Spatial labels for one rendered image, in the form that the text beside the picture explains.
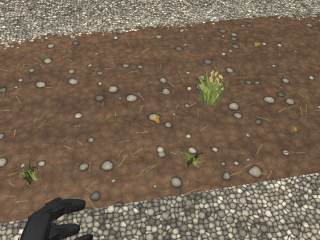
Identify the robot left hand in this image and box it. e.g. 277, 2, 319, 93
18, 197, 93, 240

